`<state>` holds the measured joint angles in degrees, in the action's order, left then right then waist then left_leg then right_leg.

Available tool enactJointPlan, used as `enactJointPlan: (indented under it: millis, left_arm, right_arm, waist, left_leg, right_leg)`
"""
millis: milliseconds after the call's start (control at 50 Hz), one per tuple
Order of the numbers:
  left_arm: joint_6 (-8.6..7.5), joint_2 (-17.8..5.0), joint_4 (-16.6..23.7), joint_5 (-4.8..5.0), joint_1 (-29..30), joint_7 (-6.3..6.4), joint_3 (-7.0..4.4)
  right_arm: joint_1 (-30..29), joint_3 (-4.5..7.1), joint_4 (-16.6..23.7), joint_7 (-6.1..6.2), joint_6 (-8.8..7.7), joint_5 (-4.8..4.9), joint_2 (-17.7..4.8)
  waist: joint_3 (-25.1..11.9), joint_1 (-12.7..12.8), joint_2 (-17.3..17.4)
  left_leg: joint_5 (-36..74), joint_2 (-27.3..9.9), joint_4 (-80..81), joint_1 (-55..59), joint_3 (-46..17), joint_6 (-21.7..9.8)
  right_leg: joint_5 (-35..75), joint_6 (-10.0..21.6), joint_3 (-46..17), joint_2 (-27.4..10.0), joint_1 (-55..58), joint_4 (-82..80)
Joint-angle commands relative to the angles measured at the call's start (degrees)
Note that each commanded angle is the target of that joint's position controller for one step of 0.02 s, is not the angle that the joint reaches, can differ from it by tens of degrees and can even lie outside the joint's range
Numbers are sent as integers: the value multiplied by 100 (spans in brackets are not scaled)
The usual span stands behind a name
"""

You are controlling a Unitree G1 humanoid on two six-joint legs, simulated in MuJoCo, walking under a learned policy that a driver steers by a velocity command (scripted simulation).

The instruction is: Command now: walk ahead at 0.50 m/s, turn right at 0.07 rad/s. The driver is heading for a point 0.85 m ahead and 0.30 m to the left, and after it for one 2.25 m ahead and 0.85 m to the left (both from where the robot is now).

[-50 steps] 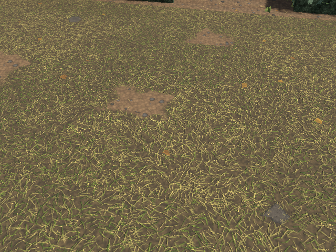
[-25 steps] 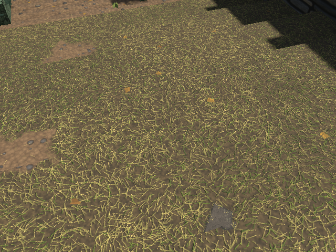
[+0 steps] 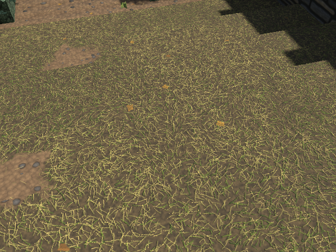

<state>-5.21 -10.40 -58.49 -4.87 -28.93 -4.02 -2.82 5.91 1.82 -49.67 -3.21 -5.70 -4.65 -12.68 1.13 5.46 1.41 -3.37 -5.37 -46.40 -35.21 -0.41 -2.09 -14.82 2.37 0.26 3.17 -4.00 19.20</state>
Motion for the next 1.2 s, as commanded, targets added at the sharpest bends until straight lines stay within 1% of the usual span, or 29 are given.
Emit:
enactJointPlan:
  millis: [20, 60, 80, 100, 120, 140, 160, 180, 220, 320, 400, 420, 440, 460, 520, 540, 580, 620, 660, 680, 700, 740, 760, 780, 820, 860, 920, 1020, 1200]
  left_arm:
    - [-39, -931, 676, -217, 1321, -83, -138]
    - [-83, -1103, 800, 93, 1459, -47, -159]
    - [-119, -1071, 664, 28, 1212, -108, -162]
    - [-171, -179, 465, 5, 216, -164, 36]
    - [-285, 326, 404, 105, -519, -100, 142]
    - [-241, -112, 745, 282, -52, -26, 31]
    - [-169, -804, 849, 269, 660, 141, -105]
    - [-109, -783, 900, 147, 819, 229, -58]
    - [9, -97, 844, -112, 804, 284, 192]
    - [10, -134, 1078, 47, 1670, 22, 204]
    - [-8, -487, 1175, -160, 1368, -118, 102]
    - [207, -506, 1294, 469, 2402, 165, -35]
    - [254, -726, 1591, 436, 3206, 325, -63]
    - [79, -291, 1750, -177, 3186, 224, 203]
    - [-84, 57, 1750, -235, 3921, 86, 303]
    - [-66, 168, 1611, -144, 3786, -13, 429]
    - [81, 52, 1600, 28, 3405, -102, 476]
    - [226, -569, 1390, -47, 2482, -49, 307]
    - [241, -1336, 513, 25, 225, 113, -73]
    - [229, -1837, 182, 6, -625, 212, -337]
    - [174, -1921, 114, 3, -914, -29, -293]
    - [247, -1426, 308, -229, -604, -90, -114]
    - [249, -1419, 430, -38, -8, -141, -90]
    - [204, -763, 523, -215, 489, -140, 103]
    - [-83, -7, 661, -151, 928, 41, 356]
    - [-265, 121, 467, 43, 534, 290, 347]
    - [-334, -302, 176, -82, 100, 343, 244]
    - [-245, -349, -68, -182, -229, 287, 176]
    - [-145, -717, -463, -35, -874, 540, -38]
  right_arm:
    - [1862, 98, -294, -118, -173, -67, -428]
    - [2115, 325, -262, -22, -266, 23, -909]
    - [2654, 357, -448, 58, -309, 119, -971]
    - [2732, 368, -307, 209, -282, 165, -1377]
    - [2835, 258, -232, 157, -256, 31, -1337]
    - [2718, 361, -416, -1, -336, 17, -1357]
    - [2002, 325, -310, -41, -325, 152, -982]
    - [1498, 191, -182, -13, -258, 193, -544]
    - [1069, 4, -168, 125, -208, 47, 13]
    - [2461, -6, -822, 201, -209, 35, -146]
    - [1893, -59, -562, 116, -140, -75, -352]
    - [2436, 270, -725, 260, -43, 572, -920]
    - [2797, 262, -773, 384, 43, 503, -802]
    - [3403, -172, -1173, 430, -213, -137, 379]
    - [4722, -270, -1408, 531, -150, 112, 745]
    - [4111, -294, -1193, 438, -86, 139, 695]
    - [3184, -159, -861, 80, 6, -65, -266]
    - [2728, -71, -595, 11, -31, 121, -472]
    - [2462, -7, -764, -110, 105, 175, -975]
    - [3157, -35, -1227, -293, 153, -41, -733]
    - [5033, -195, -1735, -480, 169, -25, 476]
    - [3403, -102, -1072, -507, 130, 169, -15]
    - [2906, -88, -649, -311, 82, 250, 83]
    - [2558, -18, -602, -87, -18, 321, -38]
    - [2103, -152, -442, 68, -44, 124, 444]
    - [2101, -107, -579, -45, 23, 104, 381]
    - [1252, -37, -313, -155, 41, 181, 83]
    - [464, -95, -39, -193, 175, 268, 137]
    - [-1011, 15, 576, -187, 213, 205, -109]
  waist:
    - [234, -1141, -486]
    - [190, -1433, -138]
    - [98, -1634, 103]
    - [-886, -1182, 1096]
    - [-1343, -873, 935]
    - [-275, -914, 1078]
    - [242, -903, 175]
    - [-15, -783, -330]
    - [275, -460, -170]
    - [-46, -926, 81]
    - [18, -523, 284]
    - [344, -867, 419]
    - [551, -1265, 334]
    - [184, -1478, 79]
    - [470, -2205, 33]
    - [692, -2017, -179]
    - [619, -1363, 180]
    - [852, -748, -130]
    - [514, 135, -654]
    - [-24, 266, -1153]
    - [-2286, -676, -1717]
    - [-1480, -146, -1117]
    - [-810, -379, -1003]
    - [-88, -585, -453]
    - [480, -1082, -211]
    - [622, -918, -336]
    - [364, -744, -609]
    - [485, -663, -314]
    - [735, -330, -724]
  left_leg:
    - [620, 377, -1173, 2982, 252, 138]
    - [-753, 872, -149, 3964, 911, 218]
    - [-815, 835, 428, 4585, 707, 27]
    - [1737, -731, 1288, 5065, -1625, -1360]
    - [4392, -1537, 1506, 5061, -3272, -2412]
    - [1989, -1991, 2316, 4189, -4581, -2730]
    - [259, -1902, 2469, 3440, -4119, -2491]
    - [-279, -1634, 2465, 2804, -3639, -2320]
    - [-375, -1022, 2654, 1466, -2508, -1914]
    - [233, -294, 2336, 1560, -851, -1494]
    - [-260, -193, 1873, 204, -764, -1419]
    - [85, -687, 2131, 1956, -1489, -1194]
    - [24, -844, 1866, 3113, -1964, -1200]
    - [-1238, -939, 675, 5037, -2141, -1192]
    - [-1750, -583, 64, 5128, -2443, -1516]
    - [-2135, -223, 74, 3294, -1894, -1332]
    - [-3142, 46, 671, -555, -1378, -1107]
    - [-3682, 69, -102, -628, -1505, -870]
    - [-3578, 202, -2354, 97, -1487, -181]
    - [-3027, 741, -4139, 229, -951, 319]
    - [-3979, 755, -6231, -657, -685, 190]
    - [-3596, 648, -7466, -2110, -367, 40]
    - [-2513, 484, -7431, -2737, -636, -129]
    - [-1195, 45, -6686, -2255, -978, -314]
    - [-5, -490, -4359, -1384, -1001, -511]
    - [675, -400, -2671, -1254, -1019, -490]
    - [442, -331, -1121, -1403, -920, -239]
    - [1290, -59, -282, -1090, -403, -213]
    - [-592, 378, 635, -707, 419, -317]
  right_leg:
    - [1357, 822, -246, -1086, -3154, 168]
    - [1644, 879, -145, -782, -3235, 1394]
    - [1844, 817, -132, -555, -3283, 2808]
    - [-585, 400, -77, -109, -3146, 5070]
    - [-2253, 169, -964, 280, -3520, 6488]
    - [-1892, -28, -1149, 113, -4944, 7075]
    - [-1233, -84, -1155, -346, -5327, 7263]
    - [-714, -135, -1078, -535, -5022, 6987]
    - [84, -185, -1089, -880, -4306, 5899]
    - [1287, -367, -51, -969, -3834, 3790]
    - [1455, -89, 411, -618, -2342, 4796]
    - [2115, -41, -136, -964, -3834, 3926]
    - [1743, -140, -395, -1026, -4869, 3566]
    - [1866, -314, -1193, -1355, -6494, 3003]
    - [2506, -402, -539, -1227, -7078, 1837]
    - [4094, -326, -378, -1346, -5398, 808]
    - [4482, -356, 346, -960, -1172, 1698]
    - [3888, -391, 247, -1101, -364, 1289]
    - [4737, -247, 247, -1369, 1199, -190]
    - [4969, 151, 87, -1613, 2232, -239]
    - [6637, 1022, -303, -2284, 4557, 2497]
    - [5259, 1139, -913, -2702, 3035, 1712]
    - [1350, 1432, -1896, -3209, 1638, 681]
    - [430, 1180, -2105, -3367, -18, 109]
    - [856, 971, -1205, -2969, -1497, -370]
    - [1248, 984, -460, -2584, -1487, -752]
    - [3206, 1366, -21, -2649, -236, -837]
    - [4005, 797, 1140, -2302, 275, -750]
    - [5176, 613, 1915, -2356, 1849, -477]
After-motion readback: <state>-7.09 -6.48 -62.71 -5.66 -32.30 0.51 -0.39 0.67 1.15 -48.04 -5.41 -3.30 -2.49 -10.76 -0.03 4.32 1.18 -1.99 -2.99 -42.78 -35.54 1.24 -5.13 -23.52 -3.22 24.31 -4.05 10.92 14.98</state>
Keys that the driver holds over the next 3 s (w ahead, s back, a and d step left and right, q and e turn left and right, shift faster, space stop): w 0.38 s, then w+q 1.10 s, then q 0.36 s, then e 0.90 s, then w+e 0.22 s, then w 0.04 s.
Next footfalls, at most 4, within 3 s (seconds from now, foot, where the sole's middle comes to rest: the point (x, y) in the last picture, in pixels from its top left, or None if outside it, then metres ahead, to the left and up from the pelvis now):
0.08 left None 0.15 0.11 -0.78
0.68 right None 0.52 -0.18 -0.97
1.28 left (155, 216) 0.73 0.16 -0.97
1.64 right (173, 174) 0.98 0.09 -0.97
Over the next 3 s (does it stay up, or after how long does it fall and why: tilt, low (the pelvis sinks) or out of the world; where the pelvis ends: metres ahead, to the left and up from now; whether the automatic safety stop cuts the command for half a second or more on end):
stays up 0.87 0.14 -0.19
